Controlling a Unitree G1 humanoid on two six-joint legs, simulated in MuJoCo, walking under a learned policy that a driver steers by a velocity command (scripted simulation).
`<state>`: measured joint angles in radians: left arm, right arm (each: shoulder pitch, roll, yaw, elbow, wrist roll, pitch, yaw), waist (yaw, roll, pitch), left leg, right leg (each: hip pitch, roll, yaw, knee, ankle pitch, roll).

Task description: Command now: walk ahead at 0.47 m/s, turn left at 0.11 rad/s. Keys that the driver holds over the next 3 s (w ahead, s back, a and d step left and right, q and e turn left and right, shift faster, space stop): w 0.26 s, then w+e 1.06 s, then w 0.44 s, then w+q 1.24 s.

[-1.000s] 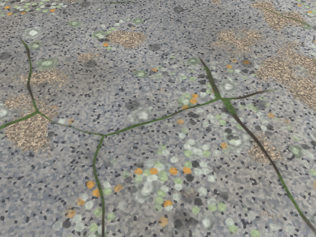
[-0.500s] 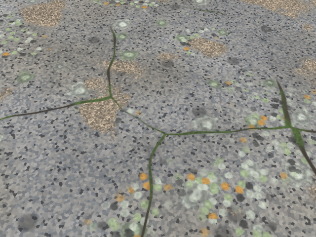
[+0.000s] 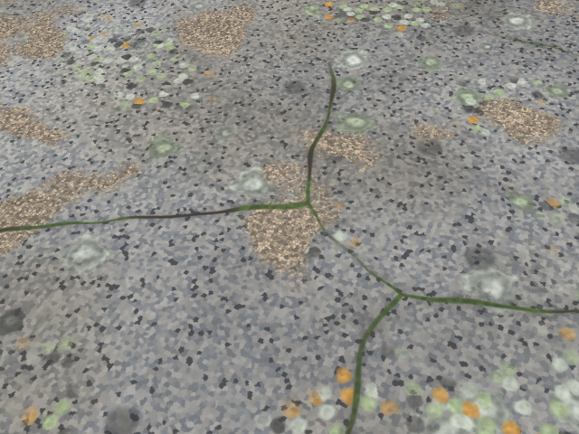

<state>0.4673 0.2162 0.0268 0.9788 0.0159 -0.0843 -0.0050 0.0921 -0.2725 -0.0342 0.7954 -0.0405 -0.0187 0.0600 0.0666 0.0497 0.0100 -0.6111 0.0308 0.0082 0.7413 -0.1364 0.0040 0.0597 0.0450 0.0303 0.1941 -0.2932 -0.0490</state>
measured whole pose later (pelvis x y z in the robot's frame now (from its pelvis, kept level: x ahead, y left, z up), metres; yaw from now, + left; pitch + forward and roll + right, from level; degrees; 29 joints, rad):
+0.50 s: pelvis +0.27 +0.03 +0.00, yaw -5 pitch +0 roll +1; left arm 0.15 0.24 0.04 0.88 0.03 -0.03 -0.05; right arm 0.40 -0.22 -0.02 0.99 -0.01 -0.10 0.00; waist -0.03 -0.03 0.04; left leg 0.06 -0.09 0.14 0.18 -0.25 0.08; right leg -0.67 -0.07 0.00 0.78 -0.01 -0.05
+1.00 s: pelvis +0.54 -0.04 +0.00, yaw -21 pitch +1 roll +0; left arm 0.38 0.26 0.07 0.90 0.00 -0.05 -0.01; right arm 0.09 -0.27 -0.03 0.77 -0.04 -0.03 0.02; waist 0.05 0.04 0.04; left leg -0.67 0.12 -0.05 0.83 -0.09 -0.06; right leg -0.08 0.15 0.10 0.29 -0.22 -0.13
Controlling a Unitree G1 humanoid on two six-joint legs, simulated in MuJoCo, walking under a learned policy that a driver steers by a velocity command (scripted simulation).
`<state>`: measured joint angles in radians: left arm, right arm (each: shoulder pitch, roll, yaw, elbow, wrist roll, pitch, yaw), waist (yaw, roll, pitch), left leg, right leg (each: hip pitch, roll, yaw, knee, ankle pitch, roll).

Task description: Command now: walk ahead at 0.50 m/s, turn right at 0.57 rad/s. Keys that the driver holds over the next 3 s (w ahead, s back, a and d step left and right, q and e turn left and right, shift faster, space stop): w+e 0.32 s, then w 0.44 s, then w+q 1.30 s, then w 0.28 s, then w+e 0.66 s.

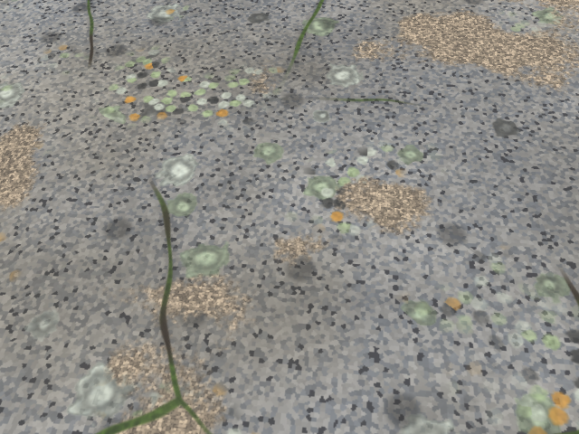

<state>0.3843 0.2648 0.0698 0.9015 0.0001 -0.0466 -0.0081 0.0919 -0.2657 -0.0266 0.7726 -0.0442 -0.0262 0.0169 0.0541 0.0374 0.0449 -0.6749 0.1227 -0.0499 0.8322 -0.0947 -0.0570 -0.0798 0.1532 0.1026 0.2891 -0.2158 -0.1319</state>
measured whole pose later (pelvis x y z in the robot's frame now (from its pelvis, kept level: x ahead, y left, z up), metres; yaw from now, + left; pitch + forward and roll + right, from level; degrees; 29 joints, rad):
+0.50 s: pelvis +0.28 +0.04 +0.00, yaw -16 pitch +1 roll +1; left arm 0.16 0.30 0.05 0.76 0.04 -0.01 -0.05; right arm 0.39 -0.25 -0.04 0.86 -0.02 -0.09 0.01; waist -0.04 -0.05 0.02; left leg -0.07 -0.02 0.14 0.27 -0.22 0.04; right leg -0.63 -0.02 0.07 0.95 -0.17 -0.04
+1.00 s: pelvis +0.51 -0.08 +0.00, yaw -13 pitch +0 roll -1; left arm 0.38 0.24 0.04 0.92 0.02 -0.09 0.00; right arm 0.24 -0.26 -0.06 0.86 -0.03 -0.01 0.04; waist 0.02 0.05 0.02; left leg -0.65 0.08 -0.03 0.97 -0.12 0.03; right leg -0.03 0.07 -0.14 0.22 -0.21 -0.09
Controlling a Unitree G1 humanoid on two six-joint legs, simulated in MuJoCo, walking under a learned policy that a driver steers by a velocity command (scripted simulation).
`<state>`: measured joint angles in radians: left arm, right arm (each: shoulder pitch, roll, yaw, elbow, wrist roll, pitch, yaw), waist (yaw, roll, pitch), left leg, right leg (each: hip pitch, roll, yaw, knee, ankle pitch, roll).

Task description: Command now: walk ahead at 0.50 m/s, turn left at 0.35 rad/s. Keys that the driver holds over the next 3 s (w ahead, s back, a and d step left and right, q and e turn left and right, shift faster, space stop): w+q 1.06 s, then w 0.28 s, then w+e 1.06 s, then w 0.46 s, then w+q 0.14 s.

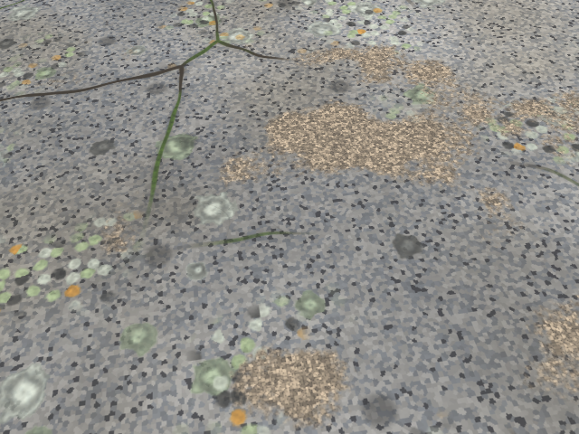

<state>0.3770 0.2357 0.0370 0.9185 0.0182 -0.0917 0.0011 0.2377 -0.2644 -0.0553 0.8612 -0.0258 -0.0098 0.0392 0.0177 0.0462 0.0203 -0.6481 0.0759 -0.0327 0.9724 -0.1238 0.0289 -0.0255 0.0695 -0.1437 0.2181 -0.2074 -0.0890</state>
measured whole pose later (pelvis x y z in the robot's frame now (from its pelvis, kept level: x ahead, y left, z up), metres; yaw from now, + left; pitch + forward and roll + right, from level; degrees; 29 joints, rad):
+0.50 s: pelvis +0.26 +0.06 +0.00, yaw +17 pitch +1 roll +0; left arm 0.15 0.25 0.03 0.77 0.05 -0.04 -0.01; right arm 0.34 -0.27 -0.07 0.88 0.00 -0.04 0.01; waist -0.02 -0.03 0.05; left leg -0.15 -0.15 -0.03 0.34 -0.19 0.13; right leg -0.62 -0.12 0.05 1.01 -0.24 0.04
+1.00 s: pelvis +0.53 +0.10 +0.00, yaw +35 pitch +1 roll -1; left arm 0.31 0.26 0.04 0.80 0.02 -0.09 0.00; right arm 0.23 -0.32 -0.07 0.76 -0.04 0.01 0.05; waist 0.01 0.06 0.03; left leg -0.58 0.02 -0.04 1.11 -0.26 0.04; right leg -0.16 0.00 -0.13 0.34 -0.20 -0.04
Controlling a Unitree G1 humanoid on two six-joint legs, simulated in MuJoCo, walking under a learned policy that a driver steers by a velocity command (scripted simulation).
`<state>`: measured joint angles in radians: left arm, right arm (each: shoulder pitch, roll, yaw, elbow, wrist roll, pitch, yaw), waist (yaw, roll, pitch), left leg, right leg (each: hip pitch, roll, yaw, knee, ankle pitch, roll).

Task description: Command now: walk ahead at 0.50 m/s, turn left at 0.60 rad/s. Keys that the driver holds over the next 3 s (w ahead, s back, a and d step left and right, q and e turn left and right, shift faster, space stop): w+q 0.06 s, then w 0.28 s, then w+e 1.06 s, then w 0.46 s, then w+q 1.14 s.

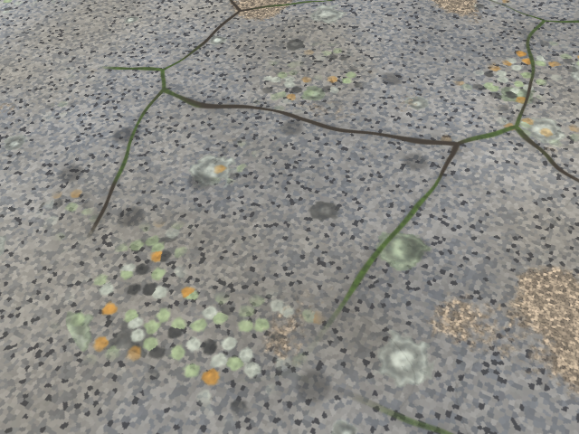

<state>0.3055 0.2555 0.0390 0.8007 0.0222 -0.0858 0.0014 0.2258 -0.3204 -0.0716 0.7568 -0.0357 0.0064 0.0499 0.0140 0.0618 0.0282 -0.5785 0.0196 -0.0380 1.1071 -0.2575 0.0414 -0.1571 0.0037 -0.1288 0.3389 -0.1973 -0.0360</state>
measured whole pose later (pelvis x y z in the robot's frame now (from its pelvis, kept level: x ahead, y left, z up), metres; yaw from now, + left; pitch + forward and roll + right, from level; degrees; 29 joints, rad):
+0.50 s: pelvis +0.25 +0.07 +0.00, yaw +6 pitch +0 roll +0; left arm 0.28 0.26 0.04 0.85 0.02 -0.02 -0.03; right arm 0.30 -0.24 -0.04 0.85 -0.02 -0.07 0.00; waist 0.01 -0.04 0.03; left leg -0.14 -0.07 0.09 0.32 -0.19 0.09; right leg -0.55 -0.08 0.02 1.08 -0.27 -0.03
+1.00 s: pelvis +0.53 +0.03 -0.01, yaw -11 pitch +0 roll +0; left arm 0.26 0.28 0.07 0.85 0.00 -0.02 -0.01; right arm 0.21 -0.25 -0.03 0.81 -0.04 -0.07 0.00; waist 0.00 0.01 0.06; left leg -0.48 0.08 -0.01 1.19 -0.33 -0.01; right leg -0.25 0.14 -0.03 0.43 -0.18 -0.14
